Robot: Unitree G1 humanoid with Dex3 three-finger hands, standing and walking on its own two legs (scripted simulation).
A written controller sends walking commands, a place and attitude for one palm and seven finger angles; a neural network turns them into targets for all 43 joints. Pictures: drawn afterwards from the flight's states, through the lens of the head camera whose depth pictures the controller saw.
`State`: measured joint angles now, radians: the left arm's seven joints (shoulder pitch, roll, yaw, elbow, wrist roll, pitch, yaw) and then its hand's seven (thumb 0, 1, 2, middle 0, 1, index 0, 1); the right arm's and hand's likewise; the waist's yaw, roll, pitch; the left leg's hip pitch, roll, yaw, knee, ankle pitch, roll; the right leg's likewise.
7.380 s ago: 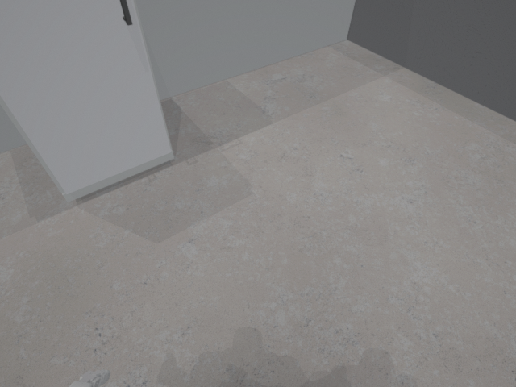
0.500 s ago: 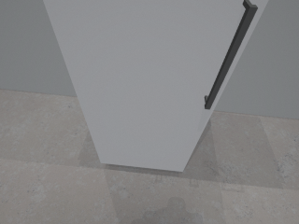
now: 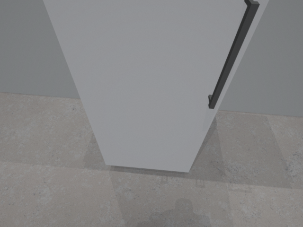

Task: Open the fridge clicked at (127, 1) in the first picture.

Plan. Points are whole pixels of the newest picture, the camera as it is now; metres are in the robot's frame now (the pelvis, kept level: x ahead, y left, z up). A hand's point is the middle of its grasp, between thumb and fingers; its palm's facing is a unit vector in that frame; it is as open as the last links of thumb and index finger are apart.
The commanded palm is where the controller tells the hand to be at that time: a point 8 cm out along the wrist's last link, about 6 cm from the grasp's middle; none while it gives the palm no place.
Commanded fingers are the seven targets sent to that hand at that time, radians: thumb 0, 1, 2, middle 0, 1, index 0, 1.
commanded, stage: raise the hand to about handle height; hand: right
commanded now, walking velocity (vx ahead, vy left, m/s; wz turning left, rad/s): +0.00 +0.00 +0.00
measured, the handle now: (226, 63) +0.52 -0.18 +0.17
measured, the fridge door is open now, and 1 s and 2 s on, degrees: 0 0 0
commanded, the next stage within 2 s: none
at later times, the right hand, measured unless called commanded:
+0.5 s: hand out of the picture +0.12 -0.23 -0.04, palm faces +0.20 +0.98 -0.03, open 9.0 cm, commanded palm +0.12 -0.26 -0.01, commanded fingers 0.00 -0.29 -0.64 0.24 0.69 0.24 0.69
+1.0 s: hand (275, 201) +0.19 -0.26 +0.04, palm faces +0.12 +0.99 -0.09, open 12.1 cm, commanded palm +0.16 -0.31 +0.06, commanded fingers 0.00 0.29 -0.39 0.28 1.07 0.28 1.07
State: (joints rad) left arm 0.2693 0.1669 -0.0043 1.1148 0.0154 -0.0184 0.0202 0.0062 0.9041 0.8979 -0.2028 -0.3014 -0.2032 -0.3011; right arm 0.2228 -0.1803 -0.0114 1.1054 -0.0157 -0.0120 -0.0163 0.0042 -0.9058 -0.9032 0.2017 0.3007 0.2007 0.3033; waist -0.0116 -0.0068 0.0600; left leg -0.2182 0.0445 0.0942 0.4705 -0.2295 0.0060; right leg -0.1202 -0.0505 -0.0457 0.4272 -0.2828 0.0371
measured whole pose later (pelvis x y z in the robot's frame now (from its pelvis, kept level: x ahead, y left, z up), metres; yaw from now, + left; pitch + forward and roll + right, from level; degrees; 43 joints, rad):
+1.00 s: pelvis -0.03 -0.03 -0.04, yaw -2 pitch +4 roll +2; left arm 0.30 0.29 -0.04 0.61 -0.03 -0.29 0.07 0.02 0.90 0.90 -0.21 -0.30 -0.21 -0.30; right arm 0.29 -0.29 -0.29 -0.04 0.29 -0.22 0.26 0.00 0.07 -0.49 0.27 0.92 0.27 0.93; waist -0.02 -0.03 -0.05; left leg -0.55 0.08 0.10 0.83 -0.34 -0.02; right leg -0.52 -0.04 -0.01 0.90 -0.46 0.00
